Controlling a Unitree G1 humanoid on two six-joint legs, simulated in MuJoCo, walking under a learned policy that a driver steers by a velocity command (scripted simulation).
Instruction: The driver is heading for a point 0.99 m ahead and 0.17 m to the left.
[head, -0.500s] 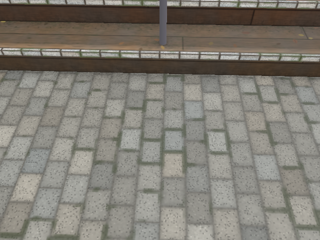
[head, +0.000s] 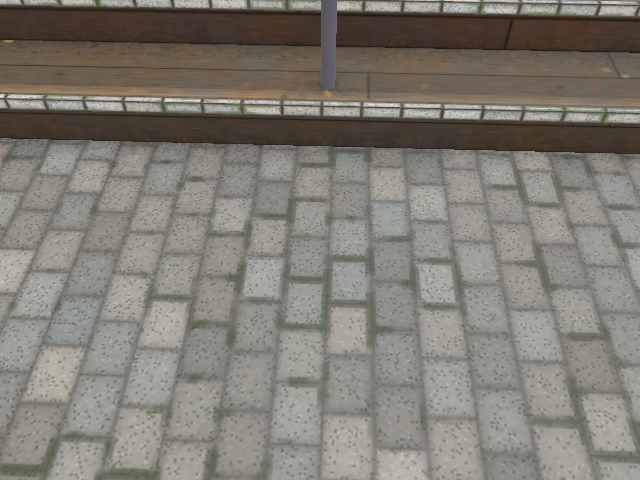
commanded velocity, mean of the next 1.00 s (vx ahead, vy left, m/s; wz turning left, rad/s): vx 0.29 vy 0.00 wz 0.03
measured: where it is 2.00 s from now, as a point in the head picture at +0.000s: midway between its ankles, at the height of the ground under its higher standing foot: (289, 329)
